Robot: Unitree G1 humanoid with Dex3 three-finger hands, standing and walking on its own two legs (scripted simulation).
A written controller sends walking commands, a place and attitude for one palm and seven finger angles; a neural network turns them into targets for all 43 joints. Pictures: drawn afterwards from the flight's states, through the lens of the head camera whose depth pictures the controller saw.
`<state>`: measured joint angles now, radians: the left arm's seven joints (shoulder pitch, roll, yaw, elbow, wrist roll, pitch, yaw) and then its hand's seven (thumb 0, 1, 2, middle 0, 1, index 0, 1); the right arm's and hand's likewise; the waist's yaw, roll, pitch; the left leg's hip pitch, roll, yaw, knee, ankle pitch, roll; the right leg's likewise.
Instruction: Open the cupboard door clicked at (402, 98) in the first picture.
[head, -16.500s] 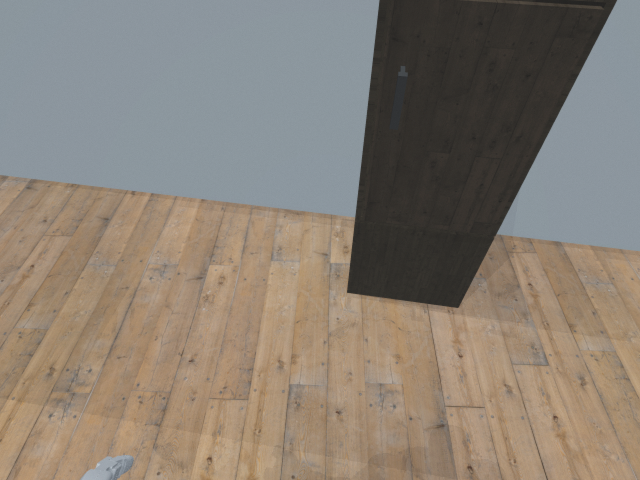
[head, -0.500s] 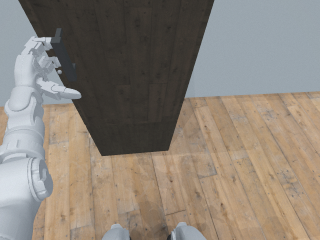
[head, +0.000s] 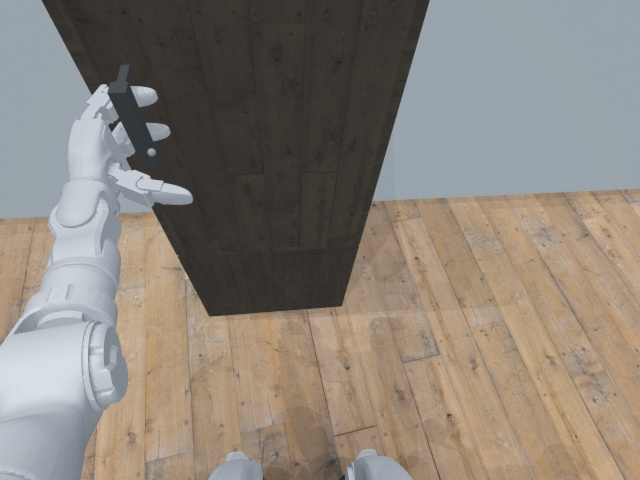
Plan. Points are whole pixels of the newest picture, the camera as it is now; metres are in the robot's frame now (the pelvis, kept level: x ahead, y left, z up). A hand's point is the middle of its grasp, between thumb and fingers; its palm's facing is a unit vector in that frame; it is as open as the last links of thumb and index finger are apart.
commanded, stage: slide the fingers in behind the handle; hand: left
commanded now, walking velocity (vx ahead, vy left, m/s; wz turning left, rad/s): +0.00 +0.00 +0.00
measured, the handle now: (138, 118) +0.55 +0.20 +0.10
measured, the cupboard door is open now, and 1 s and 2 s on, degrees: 0 0 20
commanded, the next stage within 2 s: close the thumb around the handle in 0.54 s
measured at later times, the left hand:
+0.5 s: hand (154, 152) +0.49 +0.17 +0.10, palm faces +0.03 -1.00 +0.00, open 14.1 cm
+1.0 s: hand (152, 155) +0.49 +0.17 +0.10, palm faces +0.03 -1.00 +0.00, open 10.4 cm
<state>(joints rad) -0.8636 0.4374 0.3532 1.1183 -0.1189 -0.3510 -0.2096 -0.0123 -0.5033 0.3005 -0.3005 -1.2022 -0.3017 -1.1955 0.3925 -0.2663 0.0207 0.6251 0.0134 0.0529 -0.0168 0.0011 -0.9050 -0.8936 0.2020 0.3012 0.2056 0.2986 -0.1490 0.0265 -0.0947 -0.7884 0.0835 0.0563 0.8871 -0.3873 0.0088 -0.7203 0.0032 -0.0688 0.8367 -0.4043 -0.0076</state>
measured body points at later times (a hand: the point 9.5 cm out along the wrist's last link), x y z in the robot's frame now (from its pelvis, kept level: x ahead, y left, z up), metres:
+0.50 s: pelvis +0.00 +0.00 +0.00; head +0.09 +0.01 +0.44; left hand +0.48 +0.23 +0.11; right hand +0.02 -0.27 -0.11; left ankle +0.02 +0.11 -0.69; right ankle -0.01 -0.12 -0.69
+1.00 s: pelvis +0.00 +0.00 +0.00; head +0.09 +0.01 +0.44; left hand +0.48 +0.23 +0.10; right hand +0.02 -0.26 -0.11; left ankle +0.02 +0.11 -0.69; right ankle -0.01 -0.12 -0.69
